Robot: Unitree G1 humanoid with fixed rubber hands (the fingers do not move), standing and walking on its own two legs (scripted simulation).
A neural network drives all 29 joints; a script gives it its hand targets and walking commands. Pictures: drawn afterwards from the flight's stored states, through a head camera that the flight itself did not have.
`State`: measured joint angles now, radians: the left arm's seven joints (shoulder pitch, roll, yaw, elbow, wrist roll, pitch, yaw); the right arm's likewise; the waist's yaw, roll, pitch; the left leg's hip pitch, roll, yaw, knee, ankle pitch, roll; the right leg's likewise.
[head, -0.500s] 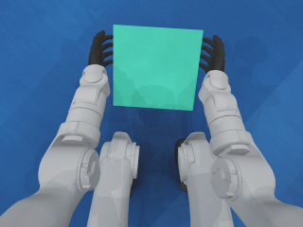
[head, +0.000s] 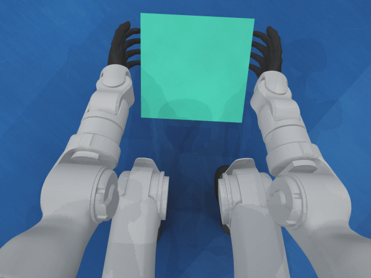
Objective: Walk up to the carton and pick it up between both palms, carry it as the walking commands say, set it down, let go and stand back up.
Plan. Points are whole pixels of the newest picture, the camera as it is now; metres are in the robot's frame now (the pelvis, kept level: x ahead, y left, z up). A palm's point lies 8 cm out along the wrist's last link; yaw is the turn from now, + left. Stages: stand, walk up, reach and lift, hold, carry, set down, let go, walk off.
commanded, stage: set down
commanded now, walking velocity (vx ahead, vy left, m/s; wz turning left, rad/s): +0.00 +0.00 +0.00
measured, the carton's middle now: (193, 71) +0.52 -0.01 -0.24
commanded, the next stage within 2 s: none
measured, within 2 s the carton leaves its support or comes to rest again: rests again in 1.54 s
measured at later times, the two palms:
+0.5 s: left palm (119, 60) +0.52 +0.14 -0.15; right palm (267, 65) +0.50 -0.15 -0.15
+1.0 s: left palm (121, 55) +0.53 +0.14 -0.16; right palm (266, 60) +0.52 -0.16 -0.16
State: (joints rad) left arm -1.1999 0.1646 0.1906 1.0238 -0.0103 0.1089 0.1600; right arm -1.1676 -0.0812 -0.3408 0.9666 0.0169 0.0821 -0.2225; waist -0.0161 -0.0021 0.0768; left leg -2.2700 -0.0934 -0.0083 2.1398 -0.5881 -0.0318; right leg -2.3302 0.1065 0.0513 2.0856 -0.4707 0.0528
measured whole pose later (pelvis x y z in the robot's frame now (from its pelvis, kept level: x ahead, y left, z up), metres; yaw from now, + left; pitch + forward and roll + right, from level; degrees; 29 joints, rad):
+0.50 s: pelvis +0.01 +0.00 +0.00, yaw +0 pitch +43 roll +0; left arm -1.25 0.15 0.26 1.03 0.08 0.08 0.10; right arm -1.21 -0.10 -0.44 1.00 -0.04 0.05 -0.15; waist -0.02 -0.03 0.07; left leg -2.32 -0.11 -0.02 2.14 -0.59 -0.03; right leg -2.36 0.09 0.04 2.09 -0.48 0.05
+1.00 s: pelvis +0.02 +0.00 +0.00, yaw +0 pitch +46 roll +0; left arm -1.25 0.16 0.29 1.06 0.11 0.03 0.08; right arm -1.20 -0.10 -0.44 1.01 -0.05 0.00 -0.13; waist -0.02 -0.03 0.04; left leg -2.33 -0.11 -0.03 2.15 -0.63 -0.04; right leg -2.38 0.08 0.03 2.10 -0.53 0.04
